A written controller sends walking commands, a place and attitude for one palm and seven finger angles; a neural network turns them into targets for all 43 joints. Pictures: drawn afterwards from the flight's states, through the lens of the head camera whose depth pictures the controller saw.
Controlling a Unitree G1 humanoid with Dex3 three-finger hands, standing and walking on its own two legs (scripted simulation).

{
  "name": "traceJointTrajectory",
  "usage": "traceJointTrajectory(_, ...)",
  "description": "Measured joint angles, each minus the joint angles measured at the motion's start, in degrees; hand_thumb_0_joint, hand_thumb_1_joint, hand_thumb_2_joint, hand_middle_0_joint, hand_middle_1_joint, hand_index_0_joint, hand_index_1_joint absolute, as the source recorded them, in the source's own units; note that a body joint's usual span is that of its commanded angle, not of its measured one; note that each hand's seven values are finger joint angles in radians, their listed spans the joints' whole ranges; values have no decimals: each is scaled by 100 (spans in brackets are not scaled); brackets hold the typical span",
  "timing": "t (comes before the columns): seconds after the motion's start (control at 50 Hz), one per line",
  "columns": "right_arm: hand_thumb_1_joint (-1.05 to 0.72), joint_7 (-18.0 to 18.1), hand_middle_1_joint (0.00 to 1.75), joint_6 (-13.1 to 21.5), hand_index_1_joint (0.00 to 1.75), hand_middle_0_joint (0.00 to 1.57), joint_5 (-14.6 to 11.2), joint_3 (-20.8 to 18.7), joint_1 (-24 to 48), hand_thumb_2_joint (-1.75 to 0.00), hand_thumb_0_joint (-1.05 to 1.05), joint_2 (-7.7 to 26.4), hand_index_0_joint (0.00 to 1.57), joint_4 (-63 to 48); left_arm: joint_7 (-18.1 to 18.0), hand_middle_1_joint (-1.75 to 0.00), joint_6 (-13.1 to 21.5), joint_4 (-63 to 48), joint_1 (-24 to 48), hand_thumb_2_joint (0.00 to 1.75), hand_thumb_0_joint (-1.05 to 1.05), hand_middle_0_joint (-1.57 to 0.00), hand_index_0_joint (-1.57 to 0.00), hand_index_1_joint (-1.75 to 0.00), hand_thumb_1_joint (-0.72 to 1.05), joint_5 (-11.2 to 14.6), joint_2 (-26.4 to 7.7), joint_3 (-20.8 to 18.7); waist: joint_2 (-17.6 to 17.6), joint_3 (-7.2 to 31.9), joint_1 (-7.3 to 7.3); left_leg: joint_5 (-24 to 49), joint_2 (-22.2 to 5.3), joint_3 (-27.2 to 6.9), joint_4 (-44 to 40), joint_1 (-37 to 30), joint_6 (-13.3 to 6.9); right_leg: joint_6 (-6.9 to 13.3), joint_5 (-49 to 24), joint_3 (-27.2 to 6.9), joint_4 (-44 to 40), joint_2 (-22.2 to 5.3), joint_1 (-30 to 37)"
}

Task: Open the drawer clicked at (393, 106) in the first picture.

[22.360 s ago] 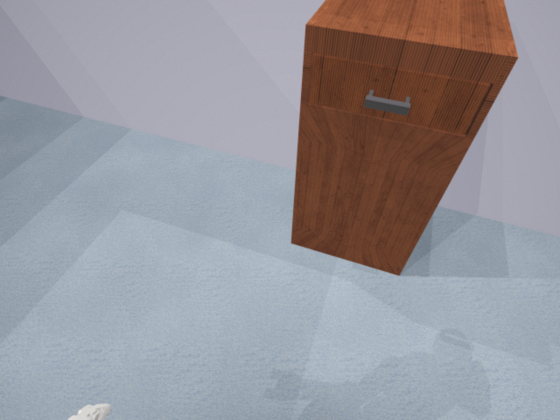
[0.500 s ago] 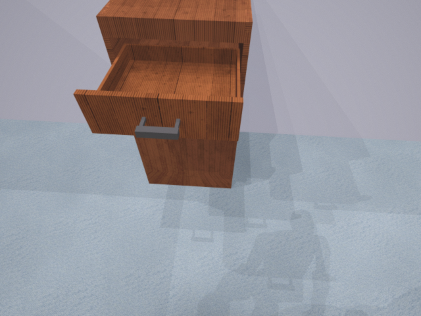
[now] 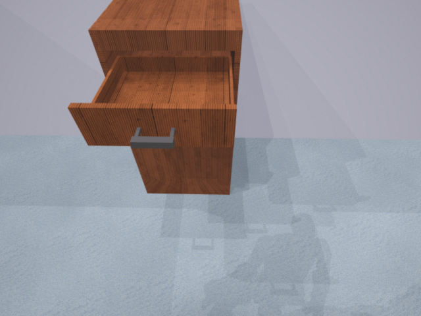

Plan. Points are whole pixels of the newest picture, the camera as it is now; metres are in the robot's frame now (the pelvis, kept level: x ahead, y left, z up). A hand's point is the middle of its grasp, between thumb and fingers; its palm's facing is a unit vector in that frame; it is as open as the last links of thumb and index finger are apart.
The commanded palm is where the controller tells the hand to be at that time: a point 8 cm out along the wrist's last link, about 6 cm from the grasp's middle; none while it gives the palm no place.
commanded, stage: let the arm hang, fingers relaxed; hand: left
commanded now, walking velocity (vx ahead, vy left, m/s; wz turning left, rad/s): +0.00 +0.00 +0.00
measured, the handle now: (154, 136) +0.54 +0.18 +0.01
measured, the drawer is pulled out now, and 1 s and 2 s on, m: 0.30 0.30 0.30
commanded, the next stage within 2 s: look to check the result in 0.02 s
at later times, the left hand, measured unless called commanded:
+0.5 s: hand out of the picture +0.06 +0.20 -0.16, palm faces +0.00 -0.96 -0.27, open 7.4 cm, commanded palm none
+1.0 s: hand out of the picture +0.11 +0.21 -0.16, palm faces -0.02 -0.95 -0.32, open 7.4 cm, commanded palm none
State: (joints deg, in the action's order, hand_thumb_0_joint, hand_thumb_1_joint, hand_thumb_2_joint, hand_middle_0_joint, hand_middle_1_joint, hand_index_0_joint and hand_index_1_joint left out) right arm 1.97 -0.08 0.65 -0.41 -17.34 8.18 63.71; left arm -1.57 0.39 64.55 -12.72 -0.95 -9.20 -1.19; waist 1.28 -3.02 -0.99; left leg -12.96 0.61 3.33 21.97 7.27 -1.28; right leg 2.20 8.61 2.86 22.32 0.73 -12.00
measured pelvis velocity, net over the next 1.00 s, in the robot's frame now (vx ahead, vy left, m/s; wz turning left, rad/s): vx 0.03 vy -0.02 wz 0.00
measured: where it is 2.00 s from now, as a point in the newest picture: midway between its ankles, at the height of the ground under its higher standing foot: outside the picture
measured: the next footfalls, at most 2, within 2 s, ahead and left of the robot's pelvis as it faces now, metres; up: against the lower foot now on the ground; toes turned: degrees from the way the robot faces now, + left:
none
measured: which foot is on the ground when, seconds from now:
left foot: down 0.00-1.00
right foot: down 0.00-1.00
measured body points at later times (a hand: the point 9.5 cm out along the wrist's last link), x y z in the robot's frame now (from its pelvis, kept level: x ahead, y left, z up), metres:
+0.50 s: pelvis +0.02 -0.01 +0.00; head +0.04 -0.02 +0.45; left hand +0.06 +0.25 -0.14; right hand +0.04 -0.26 -0.16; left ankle -0.01 +0.10 -0.74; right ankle +0.04 -0.09 -0.74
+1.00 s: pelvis +0.03 -0.02 +0.00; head +0.06 -0.03 +0.45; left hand +0.11 +0.26 -0.13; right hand +0.07 -0.29 -0.15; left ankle -0.01 +0.10 -0.74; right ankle +0.04 -0.09 -0.74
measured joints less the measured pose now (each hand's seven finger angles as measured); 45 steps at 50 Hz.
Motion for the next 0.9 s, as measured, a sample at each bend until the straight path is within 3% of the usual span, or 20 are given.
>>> traceJointTrajectory(0.32, -91, -23, 30, -36, 30, 20, 4, -11, 319, -90, 0, 314, 20, 43, 41, -30, 7, 112, 162, 90, 1, -20, -20, -30, 91, 11, -196, -6, 11, -163, 8, 12, -70, -42, -160, -118, 71, 61, -11, 40, -186, 77, 136)
traceJointTrajectory(0.9, -90, -76, 30, -21, 30, 20, 3, 0, 802, -90, 0, 764, 20, -3, 83, -30, 82, 3, 653, 90, 1, -20, -20, -30, 91, 14, -612, -18, 21, -90, -19, 7, -157, -59, -450, -378, 157, 122, 18, 50, -438, 178, 376)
